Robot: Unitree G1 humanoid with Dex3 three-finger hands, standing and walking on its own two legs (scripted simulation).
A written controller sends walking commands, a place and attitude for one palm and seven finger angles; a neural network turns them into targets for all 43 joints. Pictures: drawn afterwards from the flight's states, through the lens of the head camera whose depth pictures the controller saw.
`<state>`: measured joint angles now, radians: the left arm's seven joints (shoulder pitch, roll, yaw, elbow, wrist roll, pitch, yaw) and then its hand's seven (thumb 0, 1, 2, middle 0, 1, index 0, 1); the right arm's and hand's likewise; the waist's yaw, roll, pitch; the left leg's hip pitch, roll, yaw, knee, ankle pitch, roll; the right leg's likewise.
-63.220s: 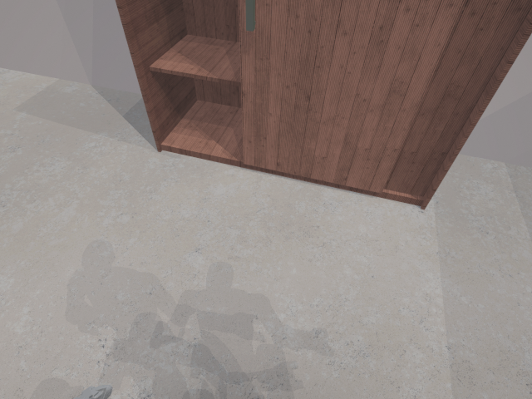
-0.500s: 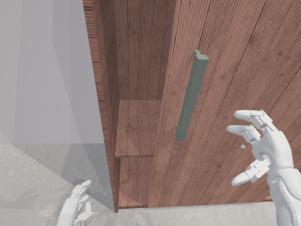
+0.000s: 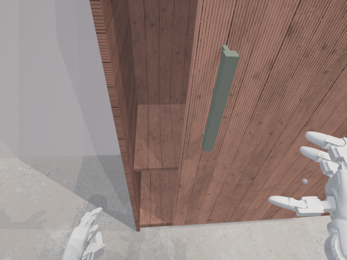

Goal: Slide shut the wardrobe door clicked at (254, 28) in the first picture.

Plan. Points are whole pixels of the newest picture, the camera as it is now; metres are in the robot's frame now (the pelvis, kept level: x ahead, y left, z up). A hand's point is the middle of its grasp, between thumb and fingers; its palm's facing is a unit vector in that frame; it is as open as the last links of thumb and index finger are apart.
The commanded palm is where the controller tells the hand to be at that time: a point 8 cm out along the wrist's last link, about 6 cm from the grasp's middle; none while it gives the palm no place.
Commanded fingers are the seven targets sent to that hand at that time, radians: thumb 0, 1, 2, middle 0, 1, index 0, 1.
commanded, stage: draw the hand back to the body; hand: right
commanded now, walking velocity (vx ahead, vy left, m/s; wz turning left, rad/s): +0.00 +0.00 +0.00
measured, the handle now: (214, 104) +0.44 -0.10 +0.15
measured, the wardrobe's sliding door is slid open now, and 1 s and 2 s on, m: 0.18 0.18 0.18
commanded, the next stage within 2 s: step back with the hand held close in 0.84 s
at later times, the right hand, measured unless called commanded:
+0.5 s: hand (338, 191) +0.20 -0.28 +0.16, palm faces +0.43 +0.81 -0.40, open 8.4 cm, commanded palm +0.16 -0.31 +0.17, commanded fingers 0.00 -0.90 -0.90 0.20 0.30 0.20 0.30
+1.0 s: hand (333, 187) +0.21 -0.27 +0.17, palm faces +0.45 +0.80 -0.39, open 7.4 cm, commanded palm +0.16 -0.30 +0.18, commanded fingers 0.00 -0.90 -0.90 0.20 0.30 0.20 0.30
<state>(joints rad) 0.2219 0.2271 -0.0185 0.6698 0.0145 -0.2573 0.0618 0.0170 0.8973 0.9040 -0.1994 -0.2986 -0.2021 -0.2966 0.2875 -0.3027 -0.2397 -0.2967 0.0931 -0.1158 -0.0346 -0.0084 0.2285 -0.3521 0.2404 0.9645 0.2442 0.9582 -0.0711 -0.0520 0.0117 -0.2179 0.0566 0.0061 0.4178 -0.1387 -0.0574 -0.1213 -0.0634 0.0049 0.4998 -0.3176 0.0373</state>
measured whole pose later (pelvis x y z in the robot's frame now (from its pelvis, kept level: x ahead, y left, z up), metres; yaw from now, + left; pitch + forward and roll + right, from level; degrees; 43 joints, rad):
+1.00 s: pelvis +0.01 +0.00 +0.00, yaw +1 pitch -5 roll +1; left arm 0.24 0.21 0.01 0.66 0.02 -0.21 0.07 0.02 0.90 0.90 -0.20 -0.30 -0.20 -0.30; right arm 0.41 -0.35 -0.35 -0.35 0.04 -0.18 -0.08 0.02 -0.89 -0.90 0.21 0.30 0.21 0.30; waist -0.08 -0.05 0.02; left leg -0.18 0.06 -0.01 0.42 -0.16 -0.06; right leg -0.06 -0.06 -0.01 0.48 -0.33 0.03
